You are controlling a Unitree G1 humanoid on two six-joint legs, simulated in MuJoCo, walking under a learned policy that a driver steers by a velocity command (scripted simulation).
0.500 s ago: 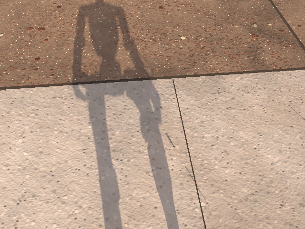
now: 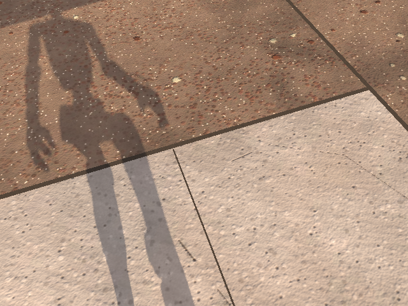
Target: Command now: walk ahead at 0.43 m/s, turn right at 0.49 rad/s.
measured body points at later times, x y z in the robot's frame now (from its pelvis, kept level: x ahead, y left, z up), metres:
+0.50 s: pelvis +0.16 +0.04 -0.01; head +0.18 +0.05 +0.44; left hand +0.26 +0.28 -0.15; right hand +0.21 -0.21 -0.14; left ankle +0.25 +0.11 -0.74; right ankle +0.16 -0.09 -0.72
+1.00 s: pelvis +0.20 +0.01 +0.00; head +0.20 +0.01 +0.45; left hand +0.24 +0.24 -0.16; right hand +0.18 -0.22 -0.16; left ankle +0.25 +0.11 -0.74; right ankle +0.16 -0.09 -0.74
